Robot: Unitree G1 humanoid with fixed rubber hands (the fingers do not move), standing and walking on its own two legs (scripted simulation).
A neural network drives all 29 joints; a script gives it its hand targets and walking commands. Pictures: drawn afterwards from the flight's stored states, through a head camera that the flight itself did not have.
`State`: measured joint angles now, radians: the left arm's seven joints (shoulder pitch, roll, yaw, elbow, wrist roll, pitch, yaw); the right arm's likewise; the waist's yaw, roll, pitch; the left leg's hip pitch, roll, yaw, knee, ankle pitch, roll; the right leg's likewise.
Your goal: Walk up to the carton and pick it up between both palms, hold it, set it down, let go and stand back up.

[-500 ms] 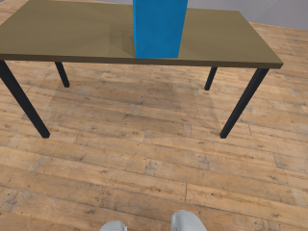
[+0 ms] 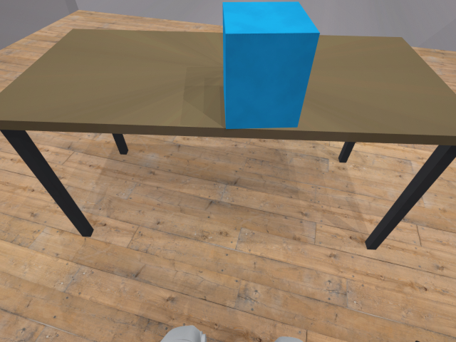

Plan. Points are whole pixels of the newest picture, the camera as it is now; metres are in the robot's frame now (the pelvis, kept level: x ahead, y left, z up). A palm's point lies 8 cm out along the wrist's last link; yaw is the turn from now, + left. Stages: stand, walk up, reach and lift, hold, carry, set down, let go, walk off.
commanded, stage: walk up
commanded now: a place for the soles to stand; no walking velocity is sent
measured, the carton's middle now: (261, 66) +0.76 -0.03 +0.13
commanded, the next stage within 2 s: none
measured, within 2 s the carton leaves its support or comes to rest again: neither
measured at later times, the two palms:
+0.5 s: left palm (129, 300) +0.21 +0.23 -0.11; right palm out of the picture +0.10 -0.38 -0.12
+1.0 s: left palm out of the picture +0.12 +0.25 -0.09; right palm out of the picture +0.14 -0.38 -0.08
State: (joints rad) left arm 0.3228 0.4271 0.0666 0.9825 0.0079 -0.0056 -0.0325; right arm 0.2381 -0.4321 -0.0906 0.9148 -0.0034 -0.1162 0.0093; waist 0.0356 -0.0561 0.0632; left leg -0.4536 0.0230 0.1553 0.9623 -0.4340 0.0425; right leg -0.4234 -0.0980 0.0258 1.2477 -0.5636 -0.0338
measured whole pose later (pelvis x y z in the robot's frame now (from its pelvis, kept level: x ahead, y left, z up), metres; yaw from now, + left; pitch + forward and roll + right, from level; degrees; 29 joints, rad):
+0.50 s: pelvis +0.05 -0.06 +0.00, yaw +0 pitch -4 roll +3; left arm -0.03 0.35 0.05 0.94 0.02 0.01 -0.01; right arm 0.16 -0.39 -0.04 1.03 -0.01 -0.04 -0.03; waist -0.02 -0.04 0.20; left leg -0.42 0.04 0.05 1.00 -0.53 -0.02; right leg -0.60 -0.08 -0.08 1.01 -0.35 -0.06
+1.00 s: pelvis +0.07 -0.06 +0.02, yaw +5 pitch -4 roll +0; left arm 0.13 0.37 0.10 1.08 0.04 -0.02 -0.04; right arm 0.20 -0.38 -0.07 1.09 -0.03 -0.02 0.03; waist -0.01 -0.03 0.08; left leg -0.39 0.03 0.03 1.01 -0.65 0.06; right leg -0.45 -0.05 -0.15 0.80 -0.32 -0.06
